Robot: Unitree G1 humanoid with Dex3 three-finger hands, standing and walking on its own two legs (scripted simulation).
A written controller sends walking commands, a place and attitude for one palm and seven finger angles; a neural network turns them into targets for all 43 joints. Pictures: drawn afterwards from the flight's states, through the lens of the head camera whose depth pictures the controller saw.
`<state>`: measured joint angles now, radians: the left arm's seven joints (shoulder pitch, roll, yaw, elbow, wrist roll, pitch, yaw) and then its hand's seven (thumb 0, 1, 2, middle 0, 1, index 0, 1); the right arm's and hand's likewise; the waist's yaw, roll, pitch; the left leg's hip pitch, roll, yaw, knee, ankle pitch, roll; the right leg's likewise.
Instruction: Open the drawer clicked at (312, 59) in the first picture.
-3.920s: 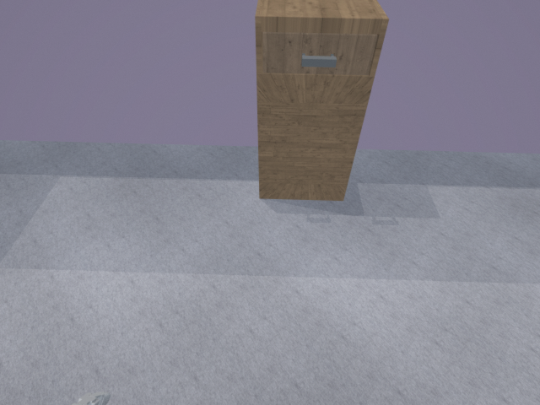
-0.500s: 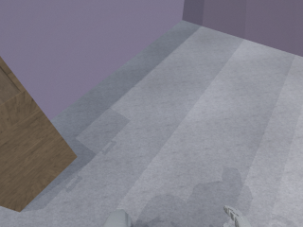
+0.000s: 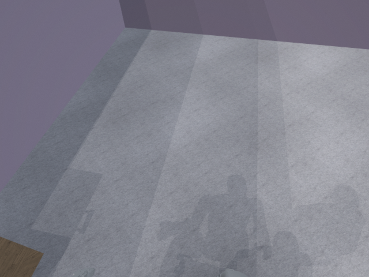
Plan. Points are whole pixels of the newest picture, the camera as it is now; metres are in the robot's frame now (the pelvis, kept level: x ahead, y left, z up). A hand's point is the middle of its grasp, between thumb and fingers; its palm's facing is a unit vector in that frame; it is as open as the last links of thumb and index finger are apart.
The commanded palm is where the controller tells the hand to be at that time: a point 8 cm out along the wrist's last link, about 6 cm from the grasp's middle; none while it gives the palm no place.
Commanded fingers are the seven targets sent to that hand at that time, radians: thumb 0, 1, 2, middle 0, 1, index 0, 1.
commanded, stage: walk to a spot facing it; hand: left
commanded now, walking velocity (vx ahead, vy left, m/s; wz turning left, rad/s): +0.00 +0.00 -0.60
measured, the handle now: out of the picture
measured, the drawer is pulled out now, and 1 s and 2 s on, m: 0.00 0.00 0.00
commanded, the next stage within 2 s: turn to face it in 1.22 s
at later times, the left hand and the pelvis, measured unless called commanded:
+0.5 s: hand out of the picture +0.13 +0.16 -0.16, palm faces -0.21 -0.95 -0.22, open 7.4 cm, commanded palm none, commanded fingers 0.00 0.90 0.90 -0.20 -0.30 -0.20 -0.30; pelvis +0.00 -0.01 +0.00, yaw -16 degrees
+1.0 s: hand (150, 252) +0.20 +0.10 -0.15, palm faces -0.59 -0.78 -0.22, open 7.4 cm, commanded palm none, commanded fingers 0.00 0.90 0.90 -0.20 -0.30 -0.20 -0.30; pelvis +0.00 -0.01 +0.00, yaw -37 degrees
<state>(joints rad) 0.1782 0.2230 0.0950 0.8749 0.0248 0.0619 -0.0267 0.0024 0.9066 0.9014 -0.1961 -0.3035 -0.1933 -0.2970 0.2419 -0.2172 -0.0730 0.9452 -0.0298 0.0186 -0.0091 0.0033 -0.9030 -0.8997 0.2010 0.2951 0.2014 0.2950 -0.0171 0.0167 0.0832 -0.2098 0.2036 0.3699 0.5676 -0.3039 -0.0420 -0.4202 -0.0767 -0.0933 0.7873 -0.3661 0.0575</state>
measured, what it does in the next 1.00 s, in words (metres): steps on the spot, turning right: right foot, then left foot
